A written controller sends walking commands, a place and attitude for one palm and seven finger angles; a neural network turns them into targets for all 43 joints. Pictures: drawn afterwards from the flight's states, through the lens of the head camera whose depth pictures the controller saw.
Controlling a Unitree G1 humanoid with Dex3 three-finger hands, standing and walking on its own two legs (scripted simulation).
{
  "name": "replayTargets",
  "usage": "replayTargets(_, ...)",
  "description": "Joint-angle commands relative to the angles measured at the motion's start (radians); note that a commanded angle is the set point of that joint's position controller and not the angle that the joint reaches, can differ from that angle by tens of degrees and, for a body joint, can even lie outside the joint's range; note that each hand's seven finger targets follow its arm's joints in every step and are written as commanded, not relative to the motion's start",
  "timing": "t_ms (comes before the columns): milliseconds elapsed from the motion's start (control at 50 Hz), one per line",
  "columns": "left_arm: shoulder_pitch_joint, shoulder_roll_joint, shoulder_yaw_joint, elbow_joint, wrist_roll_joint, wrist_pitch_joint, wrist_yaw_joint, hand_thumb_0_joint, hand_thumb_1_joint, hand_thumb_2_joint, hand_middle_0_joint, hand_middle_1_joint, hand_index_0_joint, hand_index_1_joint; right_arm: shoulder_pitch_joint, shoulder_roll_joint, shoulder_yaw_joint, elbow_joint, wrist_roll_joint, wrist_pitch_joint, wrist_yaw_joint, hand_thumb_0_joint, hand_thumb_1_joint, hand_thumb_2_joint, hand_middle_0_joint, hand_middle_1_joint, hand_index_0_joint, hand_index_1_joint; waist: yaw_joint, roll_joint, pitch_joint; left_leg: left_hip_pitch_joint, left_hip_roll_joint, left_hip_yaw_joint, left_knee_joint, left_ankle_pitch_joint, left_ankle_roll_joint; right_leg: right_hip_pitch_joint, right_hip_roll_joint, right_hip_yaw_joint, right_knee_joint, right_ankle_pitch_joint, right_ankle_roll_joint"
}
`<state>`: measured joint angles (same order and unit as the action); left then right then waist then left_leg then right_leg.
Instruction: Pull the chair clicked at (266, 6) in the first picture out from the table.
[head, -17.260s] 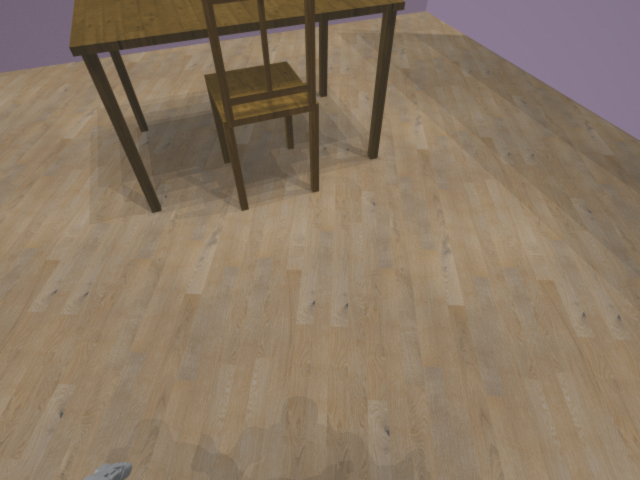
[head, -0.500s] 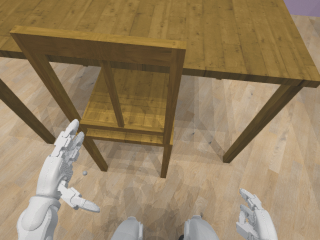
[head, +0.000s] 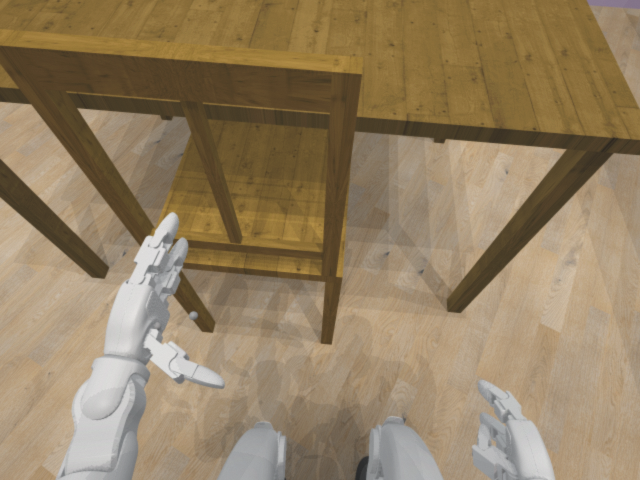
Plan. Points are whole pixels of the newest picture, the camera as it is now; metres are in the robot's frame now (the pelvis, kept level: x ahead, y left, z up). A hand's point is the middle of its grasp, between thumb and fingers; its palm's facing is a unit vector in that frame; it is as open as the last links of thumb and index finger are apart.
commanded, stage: aim the fingers beside a spindle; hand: left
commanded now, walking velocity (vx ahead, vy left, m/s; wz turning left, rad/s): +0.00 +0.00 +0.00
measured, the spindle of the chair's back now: (218, 184) +0.49 +0.16 +0.03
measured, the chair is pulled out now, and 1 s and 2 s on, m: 0.00 0.00 0.00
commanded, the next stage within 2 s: push the fingers through the gap in 1.10 s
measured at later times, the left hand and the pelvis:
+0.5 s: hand (216, 298) +0.33 +0.14 +0.01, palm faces -0.10 -0.99 -0.03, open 16.9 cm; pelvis +0.00 +0.00 -0.01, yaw +0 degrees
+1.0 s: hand (223, 296) +0.33 +0.14 +0.01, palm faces -0.10 -0.99 -0.04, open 16.9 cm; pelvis +0.00 +0.00 -0.01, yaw -1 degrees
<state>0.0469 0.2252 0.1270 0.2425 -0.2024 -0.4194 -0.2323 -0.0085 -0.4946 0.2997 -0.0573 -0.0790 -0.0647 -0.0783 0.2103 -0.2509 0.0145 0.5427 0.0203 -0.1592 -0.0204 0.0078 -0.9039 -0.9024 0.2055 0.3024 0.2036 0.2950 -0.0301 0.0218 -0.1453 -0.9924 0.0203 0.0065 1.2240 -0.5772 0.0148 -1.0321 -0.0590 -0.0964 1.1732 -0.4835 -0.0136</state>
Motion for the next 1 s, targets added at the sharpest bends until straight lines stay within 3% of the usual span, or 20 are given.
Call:
replayTargets(0, -0.171, 0.120, 0.073, -0.174, -0.026, -0.070, -0.002, 0.000, -0.500, 0.300, -0.060, -0.080, -0.060, -0.080, 0.013, -0.140, -0.066, -0.123, 0.001, -0.042, -0.011, 0.000, -0.900, -0.900, 0.200, 0.300, 0.200, 0.300, -0.018, -0.015, -0.340, 0.118, -0.024, -0.024, -0.170, 0.290, 0.003, 0.293, 0.034, 0.065, -0.149, 0.209, -0.008)
replayTargets(80, -0.205, 0.104, 0.044, -0.162, -0.019, -0.071, -0.002, 0.000, -0.500, 0.300, -0.060, -0.080, -0.060, -0.080, 0.018, -0.140, -0.067, -0.120, -0.001, -0.036, -0.006, 0.000, -0.900, -0.900, 0.200, 0.300, 0.200, 0.300, -0.022, 0.007, -0.355, 0.126, -0.023, -0.026, -0.163, 0.311, 0.002, 0.281, 0.033, 0.064, -0.136, 0.232, -0.008)
replayTargets(120, -0.189, 0.126, 0.067, -0.153, -0.013, -0.074, 0.006, 0.000, -0.500, 0.300, -0.060, -0.080, -0.060, -0.080, 0.023, -0.144, -0.070, -0.120, -0.001, -0.032, -0.004, 0.000, -0.900, -0.900, 0.200, 0.300, 0.200, 0.300, -0.013, -0.002, -0.359, 0.122, -0.021, -0.030, -0.164, 0.330, 0.002, 0.286, 0.035, 0.060, -0.127, 0.245, -0.011)
replayTargets(160, -0.217, 0.100, 0.043, -0.151, -0.013, -0.076, 0.011, 0.000, -0.500, 0.300, -0.060, -0.080, -0.060, -0.080, 0.022, -0.139, -0.070, -0.118, -0.003, -0.028, 0.000, 0.000, -0.900, -0.900, 0.200, 0.300, 0.200, 0.300, -0.024, -0.009, -0.368, 0.113, -0.022, -0.023, -0.153, 0.325, 0.003, 0.285, 0.031, 0.065, -0.125, 0.255, -0.006)
replayTargets(280, -0.237, 0.122, 0.078, -0.117, -0.006, -0.099, 0.024, 0.000, -0.500, 0.300, -0.060, -0.080, -0.060, -0.080, 0.021, -0.139, -0.070, -0.114, -0.006, -0.014, 0.004, 0.000, -0.900, -0.900, 0.200, 0.300, 0.200, 0.300, -0.013, -0.017, -0.371, 0.072, -0.027, -0.016, -0.140, 0.304, 0.002, 0.293, 0.032, 0.077, -0.114, 0.244, -0.010)
replayTargets(400, -0.308, 0.067, 0.005, -0.102, 0.001, -0.108, 0.024, 0.000, -0.500, 0.300, -0.060, -0.080, -0.060, -0.080, 0.023, -0.141, -0.073, -0.104, -0.006, -0.011, 0.006, 0.000, -0.900, -0.900, 0.200, 0.300, 0.200, 0.300, -0.035, 0.002, -0.379, 0.092, -0.023, -0.026, -0.128, 0.291, 0.003, 0.229, 0.032, 0.069, -0.103, 0.216, -0.009)
replayTargets(460, -0.345, 0.084, 0.020, -0.064, 0.010, -0.103, 0.034, 0.000, -0.500, 0.300, -0.060, -0.080, -0.060, -0.080, 0.026, -0.147, -0.073, -0.093, -0.008, -0.004, 0.005, 0.000, -0.900, -0.900, 0.200, 0.300, 0.200, 0.300, -0.038, -0.007, -0.371, 0.076, -0.021, -0.031, -0.120, 0.283, 0.002, 0.203, 0.033, 0.065, -0.090, 0.204, -0.010)
replayTargets(540, -0.330, 0.133, 0.080, -0.063, 0.019, -0.103, 0.055, 0.000, -0.500, 0.300, -0.060, -0.080, -0.060, -0.080, 0.027, -0.144, -0.072, -0.106, -0.011, 0.009, 0.008, 0.000, -0.900, -0.900, 0.200, 0.300, 0.200, 0.300, -0.004, -0.001, -0.426, 0.070, -0.026, -0.027, -0.124, 0.299, 0.001, 0.247, 0.035, 0.071, -0.077, 0.220, -0.014)
replayTargets(560, -0.337, 0.114, 0.061, -0.080, 0.016, -0.102, 0.057, 0.000, -0.500, 0.300, -0.060, -0.080, -0.060, -0.080, 0.024, -0.141, -0.071, -0.109, -0.010, 0.012, 0.010, 0.000, -0.900, -0.900, 0.200, 0.300, 0.200, 0.300, -0.011, 0.005, -0.430, 0.082, -0.026, -0.025, -0.122, 0.320, 0.002, 0.252, 0.034, 0.072, -0.077, 0.247, -0.013)
replayTargets(580, -0.317, 0.121, 0.074, -0.086, 0.015, -0.100, 0.059, 0.000, -0.500, 0.300, -0.060, -0.080, -0.060, -0.080, 0.027, -0.139, -0.071, -0.114, -0.010, 0.016, 0.012, 0.000, -0.900, -0.900, 0.200, 0.300, 0.200, 0.300, -0.001, 0.002, -0.441, 0.083, -0.026, -0.024, -0.127, 0.324, 0.000, 0.267, 0.034, 0.071, -0.077, 0.250, -0.013)
replayTargets(600, -0.333, 0.105, 0.050, -0.091, 0.017, -0.099, 0.058, 0.000, -0.500, 0.300, -0.060, -0.080, -0.060, -0.080, 0.023, -0.138, -0.070, -0.114, -0.009, 0.019, 0.013, 0.000, -0.900, -0.900, 0.200, 0.300, 0.200, 0.300, -0.013, 0.005, -0.435, 0.088, -0.024, -0.025, -0.126, 0.324, 0.001, 0.254, 0.034, 0.070, -0.079, 0.251, -0.011)
replayTargets(640, -0.319, 0.112, 0.060, -0.080, 0.016, -0.096, 0.056, 0.000, -0.500, 0.300, -0.060, -0.080, -0.060, -0.080, 0.029, -0.140, -0.070, -0.112, -0.008, 0.023, 0.013, 0.000, -0.900, -0.900, 0.200, 0.300, 0.200, 0.300, -0.013, -0.005, -0.419, 0.086, -0.022, -0.030, -0.130, 0.318, 0.001, 0.247, 0.038, 0.066, -0.080, 0.241, -0.011)
replayTargets(660, -0.332, 0.077, 0.022, -0.086, 0.014, -0.095, 0.053, 0.000, -0.500, 0.300, -0.060, -0.080, -0.060, -0.080, 0.028, -0.139, -0.070, -0.114, -0.007, 0.024, 0.014, 0.000, -0.900, -0.900, 0.200, 0.300, 0.200, 0.300, -0.028, -0.009, -0.414, 0.092, -0.021, -0.032, -0.129, 0.314, 0.002, 0.235, 0.038, 0.064, -0.082, 0.238, -0.009)
replayTargets(720, -0.327, 0.072, 0.008, -0.084, 0.016, -0.090, 0.052, 0.000, -0.500, 0.300, -0.060, -0.080, -0.060, -0.080, 0.032, -0.143, -0.072, -0.115, -0.006, 0.024, 0.012, 0.000, -0.900, -0.900, 0.200, 0.300, 0.200, 0.300, -0.028, -0.004, -0.398, 0.098, -0.020, -0.041, -0.133, 0.314, 0.001, 0.216, 0.039, 0.056, -0.080, 0.222, -0.013)
replayTargets(760, -0.343, 0.044, -0.024, -0.090, 0.018, -0.089, 0.051, 0.000, -0.500, 0.300, -0.060, -0.080, -0.060, -0.080, 0.035, -0.141, -0.074, -0.109, -0.006, 0.025, 0.013, 0.000, -0.900, -0.900, 0.200, 0.300, 0.200, 0.300, -0.041, -0.013, -0.394, 0.111, -0.016, -0.042, -0.130, 0.311, 0.001, 0.197, 0.038, 0.054, -0.084, 0.218, -0.011)
replayTargets(820, -0.349, 0.081, 0.009, -0.081, 0.025, -0.091, 0.066, 0.000, -0.500, 0.300, -0.060, -0.080, -0.060, -0.080, 0.036, -0.145, -0.071, -0.110, -0.008, 0.029, 0.009, 0.000, -0.900, -0.900, 0.200, 0.300, 0.200, 0.300, -0.028, -0.003, -0.374, 0.083, -0.022, -0.041, -0.131, 0.286, 0.001, 0.199, 0.038, 0.056, -0.083, 0.195, -0.015)
replayTargets(840, -0.355, 0.084, 0.013, -0.101, 0.028, -0.095, 0.069, 0.000, -0.500, 0.300, -0.060, -0.080, -0.060, -0.080, 0.034, -0.142, -0.071, -0.111, -0.010, 0.030, 0.011, 0.000, -0.900, -0.900, 0.200, 0.300, 0.200, 0.300, -0.025, -0.002, -0.404, 0.095, -0.022, -0.037, -0.129, 0.293, 0.002, 0.210, 0.038, 0.061, -0.083, 0.205, -0.013)
replayTargets(900, -0.344, 0.085, 0.022, -0.092, 0.029, -0.101, 0.077, 0.000, -0.500, 0.300, -0.060, -0.080, -0.060, -0.080, 0.029, -0.137, -0.070, -0.114, -0.010, 0.033, 0.013, 0.000, -0.900, -0.900, 0.200, 0.300, 0.200, 0.300, -0.021, -0.016, -0.395, 0.078, -0.026, -0.032, -0.129, 0.287, 0.002, 0.230, 0.038, 0.066, -0.086, 0.209, -0.012)
replayTargets(920, -0.331, 0.121, 0.060, -0.090, 0.029, -0.103, 0.081, 0.000, -0.500, 0.300, -0.060, -0.080, -0.060, -0.080, 0.031, -0.140, -0.071, -0.115, -0.010, 0.035, 0.011, 0.000, -0.900, -0.900, 0.200, 0.300, 0.200, 0.300, -0.013, -0.020, -0.401, 0.073, -0.025, -0.033, -0.128, 0.296, 0.003, 0.237, 0.041, 0.064, -0.080, 0.215, -0.014)
replayTargets(980, -0.315, 0.105, 0.049, -0.103, 0.023, -0.106, 0.072, 0.000, -0.500, 0.300, -0.060, -0.080, -0.060, -0.080, 0.026, -0.134, -0.069, -0.118, -0.010, 0.037, 0.014, 0.000, -0.900, -0.900, 0.200, 0.300, 0.200, 0.300, -0.011, 0.002, -0.412, 0.081, -0.026, -0.025, -0.131, 0.306, 0.001, 0.258, 0.039, 0.070, -0.085, 0.236, -0.013)
